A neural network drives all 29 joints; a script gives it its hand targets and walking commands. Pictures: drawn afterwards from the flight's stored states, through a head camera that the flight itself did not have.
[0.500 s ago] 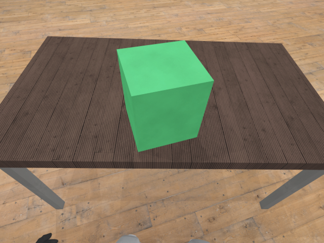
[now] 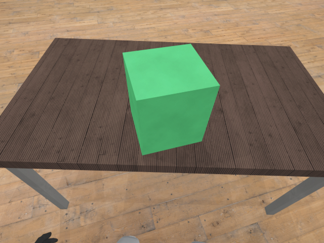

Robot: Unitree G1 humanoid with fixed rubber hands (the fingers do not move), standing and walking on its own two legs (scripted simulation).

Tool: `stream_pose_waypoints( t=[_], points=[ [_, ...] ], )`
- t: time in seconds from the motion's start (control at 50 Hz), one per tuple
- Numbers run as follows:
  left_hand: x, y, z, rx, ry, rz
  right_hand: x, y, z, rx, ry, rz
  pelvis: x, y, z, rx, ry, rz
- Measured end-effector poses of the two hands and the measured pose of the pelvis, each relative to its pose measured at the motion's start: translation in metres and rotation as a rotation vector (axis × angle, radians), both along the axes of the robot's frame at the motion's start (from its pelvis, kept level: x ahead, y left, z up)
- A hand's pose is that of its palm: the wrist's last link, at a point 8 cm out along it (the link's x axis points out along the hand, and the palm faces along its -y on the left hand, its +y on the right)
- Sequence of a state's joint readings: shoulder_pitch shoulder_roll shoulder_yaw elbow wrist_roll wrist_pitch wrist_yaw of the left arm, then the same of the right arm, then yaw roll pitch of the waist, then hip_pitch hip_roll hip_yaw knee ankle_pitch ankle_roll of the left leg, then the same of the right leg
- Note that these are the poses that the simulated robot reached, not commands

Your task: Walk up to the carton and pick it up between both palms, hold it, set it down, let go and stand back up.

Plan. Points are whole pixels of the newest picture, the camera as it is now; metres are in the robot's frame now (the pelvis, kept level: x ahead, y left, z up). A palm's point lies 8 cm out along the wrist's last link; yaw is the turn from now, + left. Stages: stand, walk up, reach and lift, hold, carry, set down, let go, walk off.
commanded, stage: walk up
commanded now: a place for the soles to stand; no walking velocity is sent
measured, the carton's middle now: (165, 101) +0.52 +0.01 +0.03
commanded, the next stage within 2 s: none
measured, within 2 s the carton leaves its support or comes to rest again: neither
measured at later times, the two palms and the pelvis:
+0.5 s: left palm out of the picture +0.09 +0.32 -0.09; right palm out of the picture +0.05 -0.31 -0.10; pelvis +0.01 +0.00 +0.00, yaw +1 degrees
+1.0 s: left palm out of the picture +0.08 +0.33 -0.10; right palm out of the picture +0.05 -0.30 -0.10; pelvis +0.00 +0.01 +0.00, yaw +2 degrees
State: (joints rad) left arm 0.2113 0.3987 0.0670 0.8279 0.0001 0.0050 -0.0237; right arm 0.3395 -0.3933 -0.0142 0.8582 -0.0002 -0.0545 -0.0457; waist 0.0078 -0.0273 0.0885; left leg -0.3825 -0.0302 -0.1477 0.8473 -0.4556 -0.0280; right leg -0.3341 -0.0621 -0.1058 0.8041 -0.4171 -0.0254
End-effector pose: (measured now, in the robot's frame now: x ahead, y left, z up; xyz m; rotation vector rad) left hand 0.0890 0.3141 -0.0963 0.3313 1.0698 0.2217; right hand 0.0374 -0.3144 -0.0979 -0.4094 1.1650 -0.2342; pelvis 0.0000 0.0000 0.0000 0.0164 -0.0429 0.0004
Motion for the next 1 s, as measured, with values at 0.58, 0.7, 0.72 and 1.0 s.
stream_pose_waypoints(
  t=[0.58, 0.7, 0.72, 1.0],
  points=[
    [0.006, 0.011, -0.002, -0.005, 0.006, 0.02, 0.019, 0.009, 0.002, -0.006, 0.02, 0.022, 0.014, 0.009, 0.001, -0.01, 0.011, 0.025],
    [0.003, 0.016, -0.007, -0.014, 0.025, 0.036, 0.018, 0.014, 0.004, -0.018, 0.017, 0.028, 0.011, 0.014, 0.0, -0.017, 0.008, 0.029],
    [0.003, 0.014, -0.007, -0.013, 0.025, 0.035, 0.016, 0.012, 0.003, -0.02, 0.017, 0.027, 0.01, 0.013, -0.001, -0.016, 0.006, 0.029],
    [-0.006, 0.013, 0.0, 0.0, 0.005, 0.038, 0.013, 0.011, 0.0, -0.004, 0.024, 0.035, 0.003, 0.01, 0.002, -0.007, 0.002, 0.041]
  ],
)
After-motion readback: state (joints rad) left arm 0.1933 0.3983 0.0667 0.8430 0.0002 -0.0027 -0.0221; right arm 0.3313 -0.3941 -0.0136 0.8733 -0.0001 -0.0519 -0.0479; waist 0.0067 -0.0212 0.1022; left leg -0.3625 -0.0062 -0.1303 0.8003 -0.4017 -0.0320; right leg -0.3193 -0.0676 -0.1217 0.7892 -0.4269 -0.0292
